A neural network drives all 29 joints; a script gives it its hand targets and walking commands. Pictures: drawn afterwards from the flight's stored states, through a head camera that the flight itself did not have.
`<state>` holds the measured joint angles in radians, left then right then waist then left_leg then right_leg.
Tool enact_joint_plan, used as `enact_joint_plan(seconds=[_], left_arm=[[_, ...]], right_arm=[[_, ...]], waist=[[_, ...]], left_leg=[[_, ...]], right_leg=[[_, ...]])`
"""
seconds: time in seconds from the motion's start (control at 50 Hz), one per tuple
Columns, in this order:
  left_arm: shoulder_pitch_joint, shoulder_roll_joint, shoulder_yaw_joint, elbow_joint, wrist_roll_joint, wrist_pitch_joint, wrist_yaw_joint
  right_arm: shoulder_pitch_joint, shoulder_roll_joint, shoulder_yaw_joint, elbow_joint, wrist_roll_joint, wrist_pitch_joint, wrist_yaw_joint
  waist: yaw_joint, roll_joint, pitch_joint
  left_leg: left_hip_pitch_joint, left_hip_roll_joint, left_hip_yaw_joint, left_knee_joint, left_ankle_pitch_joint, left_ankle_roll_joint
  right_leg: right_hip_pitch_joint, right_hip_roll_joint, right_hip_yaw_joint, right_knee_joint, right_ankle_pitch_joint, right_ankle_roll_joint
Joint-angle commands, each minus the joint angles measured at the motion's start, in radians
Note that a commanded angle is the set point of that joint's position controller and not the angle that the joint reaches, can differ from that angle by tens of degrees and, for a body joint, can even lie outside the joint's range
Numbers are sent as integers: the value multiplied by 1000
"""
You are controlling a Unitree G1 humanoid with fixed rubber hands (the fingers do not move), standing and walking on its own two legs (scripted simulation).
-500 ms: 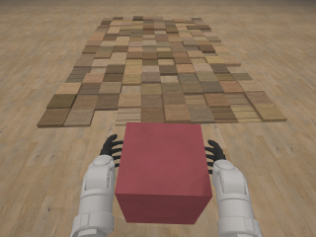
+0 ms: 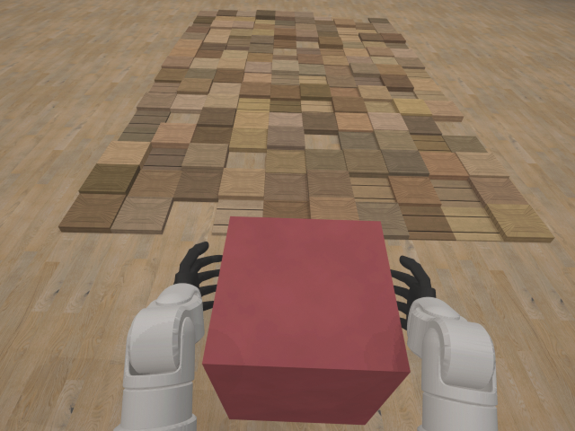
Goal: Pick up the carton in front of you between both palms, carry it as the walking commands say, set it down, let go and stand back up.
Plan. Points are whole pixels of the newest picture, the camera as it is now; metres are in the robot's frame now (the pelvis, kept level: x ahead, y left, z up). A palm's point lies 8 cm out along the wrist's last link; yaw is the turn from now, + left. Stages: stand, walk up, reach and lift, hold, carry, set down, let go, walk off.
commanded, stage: carry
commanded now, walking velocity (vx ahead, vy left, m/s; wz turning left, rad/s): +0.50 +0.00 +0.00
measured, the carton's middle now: (300, 325) +0.28 -0.01 +0.01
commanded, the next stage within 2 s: none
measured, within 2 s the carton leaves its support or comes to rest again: neither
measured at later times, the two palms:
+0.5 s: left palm (218, 145) +0.60 +0.15 +0.10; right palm (372, 161) +0.57 -0.14 +0.10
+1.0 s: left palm (239, 76) +0.93 +0.15 +0.10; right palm (352, 85) +0.93 -0.15 +0.09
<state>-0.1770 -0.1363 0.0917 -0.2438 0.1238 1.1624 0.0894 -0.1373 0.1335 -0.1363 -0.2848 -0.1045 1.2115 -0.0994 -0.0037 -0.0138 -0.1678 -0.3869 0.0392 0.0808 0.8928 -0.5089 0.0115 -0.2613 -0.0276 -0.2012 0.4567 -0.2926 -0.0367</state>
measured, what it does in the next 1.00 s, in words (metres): walks ahead: left foot, then right foot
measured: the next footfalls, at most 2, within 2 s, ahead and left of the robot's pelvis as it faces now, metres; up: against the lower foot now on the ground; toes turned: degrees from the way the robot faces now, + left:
left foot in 0.18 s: +0.23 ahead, +0.12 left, +0.00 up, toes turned +9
right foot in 0.62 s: +0.57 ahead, -0.09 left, +0.00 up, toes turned -13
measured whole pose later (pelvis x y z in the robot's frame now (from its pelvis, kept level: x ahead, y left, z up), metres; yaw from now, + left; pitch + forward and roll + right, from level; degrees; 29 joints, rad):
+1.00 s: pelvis +0.65 +0.00 +0.01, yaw +0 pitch +4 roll +1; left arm -0.19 -0.14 0.12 -0.35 0.10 1.15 0.08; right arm -0.16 0.13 -0.10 -0.37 -0.12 1.19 -0.10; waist 0.02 -0.01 -0.07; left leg -0.60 0.09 0.16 0.61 -0.09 0.01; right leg -0.02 -0.04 -0.22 0.27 -0.32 -0.02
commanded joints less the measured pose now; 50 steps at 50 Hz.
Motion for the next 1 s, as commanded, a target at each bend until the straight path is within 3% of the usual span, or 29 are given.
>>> enact_joint_plan(seconds=[0.0,0.06,0.1,0.12,0.14,0.16,0.18,0.2,0.22,0.24,0.28,0.32,0.36,0.42,0.48,0.52,0.54,0.56,0.58,0.6,0.62,0.64,0.68,0.7,0.74,0.84,0.98], left_arm=[[-506,-917,-710,-127,-441,62,-237],[-475,-885,-706,-100,-464,81,-252],[-450,-867,-699,-69,-458,91,-260],[-450,-857,-694,-55,-454,96,-262],[-469,-845,-686,-49,-451,102,-265],[-488,-848,-687,-51,-452,108,-270],[-524,-856,-692,-43,-458,110,-273],[-558,-884,-695,-75,-469,103,-277],[-543,-915,-686,-61,-468,94,-279],[-523,-942,-674,-51,-461,82,-278],[-463,-969,-675,-55,-435,62,-269],[-412,-964,-680,-75,-390,39,-252],[-403,-957,-683,-103,-368,23,-234],[-378,-919,-684,-115,-349,27,-218],[-334,-887,-677,-96,-339,48,-221],[-326,-885,-678,-82,-355,54,-233],[-330,-886,-673,-79,-363,55,-241],[-341,-897,-672,-80,-371,53,-250],[-362,-886,-670,-83,-379,48,-257],[-374,-905,-671,-70,-391,45,-264],[-391,-939,-684,-79,-406,40,-269],[-404,-967,-704,-103,-426,35,-272],[-427,-998,-720,-123,-440,24,-276],[-407,-1001,-714,-116,-441,19,-277],[-372,-993,-716,-98,-439,14,-286],[-392,-928,-725,-125,-455,1,-298],[-611,-717,-691,-105,-434,28,-240]], right_arm=[[-575,877,717,-88,423,6,264],[-538,864,696,-82,394,14,244],[-508,852,683,-58,377,22,239],[-502,847,676,-41,370,26,238],[-496,832,665,-19,359,28,237],[-502,823,658,-3,353,27,237],[-539,848,657,-17,361,26,240],[-586,889,681,-58,384,17,243],[-606,925,705,-89,400,12,245],[-630,953,722,-107,416,6,247],[-616,979,736,-119,432,-8,255],[-584,977,750,-135,436,-18,268],[-601,953,765,-167,459,-23,279],[-560,891,760,-166,457,-14,282],[-475,847,736,-118,422,0,282],[-471,839,727,-114,402,6,281],[-477,841,731,-120,399,7,281],[-506,837,735,-132,401,7,281],[-530,854,748,-158,408,8,283],[-551,860,755,-155,413,7,285],[-571,883,757,-161,424,-1,283],[-561,898,756,-160,418,-10,280],[-528,937,755,-137,396,-29,271],[-512,953,759,-130,390,-39,266],[-463,957,762,-104,368,-53,259],[-488,941,780,-133,364,-74,232],[-759,762,766,-123,427,-26,210]], waist=[[27,-88,-105],[19,-131,-91],[8,-90,-123],[-2,-40,-169],[-22,102,-198],[-26,335,-211],[-33,252,-176],[-33,156,-166],[-28,77,-177],[-20,49,-191],[-20,88,-204],[-20,128,-187],[-20,131,-157],[-23,161,-92],[-24,186,-54],[-2,184,-81],[13,148,-146],[41,92,-220],[38,-169,-297],[34,-275,-280],[27,-180,-251],[23,-82,-235],[19,-19,-213],[19,-38,-204],[23,-93,-193],[22,-137,-101],[43,-140,-30]], left_leg=[[-214,33,53,-187,145,-6],[-14,-18,125,-376,327,-3],[208,-46,181,-455,367,1],[377,-6,144,-448,334,23],[514,147,-98,-513,155,86],[614,360,-525,-652,90,174],[630,415,-603,-658,240,242],[605,412,-553,-642,380,247],[594,380,-454,-629,457,211],[563,354,-373,-636,485,174],[524,314,-264,-671,512,134],[530,278,-167,-675,596,123],[547,237,-91,-673,671,118],[532,193,5,-656,774,106],[502,187,61,-631,870,88],[453,171,127,-479,1021,48],[378,129,162,-328,977,16],[200,96,150,-131,756,-13],[-59,2,134,194,386,-45],[-252,-59,21,376,46,-26],[-307,6,-55,448,50,0],[-294,51,-74,426,82,15],[-230,97,-90,276,197,12],[-203,89,-61,214,215,7],[-193,75,-21,106,232,6],[-241,51,72,-176,386,-13],[-125,-1,149,-358,453,23]], right_leg=[[276,-272,281,-269,67,-99],[177,-218,154,-226,112,-64],[97,-179,72,-72,167,-29],[17,-149,11,77,231,2],[-155,-92,-29,305,148,46],[-392,14,1,545,-180,85],[-502,-9,122,673,-254,55],[-538,-45,147,731,-229,25],[-558,-78,164,745,-193,19],[-522,-108,182,687,-128,16],[-450,-97,155,547,-48,26],[-431,-73,111,429,17,30],[-425,-46,74,317,84,33],[-384,-15,16,158,175,29],[-265,12,-53,47,257,12],[-60,55,-106,-18,292,-2],[135,68,-115,-22,250,-9],[366,-30,14,0,158,-37],[524,-311,501,-87,5,-140],[565,-404,736,-219,70,-222],[540,-403,664,-215,173,-222],[476,-372,542,-192,262,-172],[347,-330,388,-222,235,-116],[306,-306,328,-239,237,-96],[283,-289,265,-258,241,-94],[316,-227,117,-270,348,-84],[341,-202,50,-174,477,-83]])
